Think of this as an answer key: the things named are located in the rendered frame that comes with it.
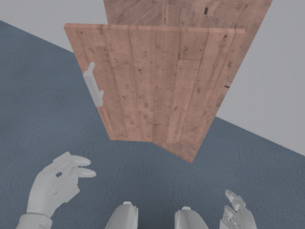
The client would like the right robot thigh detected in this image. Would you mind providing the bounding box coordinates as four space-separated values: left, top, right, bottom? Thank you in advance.
174 209 209 229

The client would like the handle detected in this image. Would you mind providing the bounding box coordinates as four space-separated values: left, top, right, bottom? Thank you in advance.
83 62 104 107

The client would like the robot left hand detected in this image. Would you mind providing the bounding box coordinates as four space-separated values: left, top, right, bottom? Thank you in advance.
27 152 96 218

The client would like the left robot thigh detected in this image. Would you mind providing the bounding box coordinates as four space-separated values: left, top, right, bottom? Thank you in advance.
105 204 138 229

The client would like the robot right hand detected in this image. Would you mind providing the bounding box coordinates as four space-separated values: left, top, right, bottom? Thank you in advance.
219 189 257 229

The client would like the robot thigh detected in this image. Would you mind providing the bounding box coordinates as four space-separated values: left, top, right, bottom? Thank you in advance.
174 209 209 229
105 204 138 229

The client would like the left robot forearm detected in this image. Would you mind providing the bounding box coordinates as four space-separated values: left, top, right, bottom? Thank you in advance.
15 212 52 229

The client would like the cupboard door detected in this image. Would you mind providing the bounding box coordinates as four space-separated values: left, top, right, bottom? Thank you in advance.
63 23 246 145

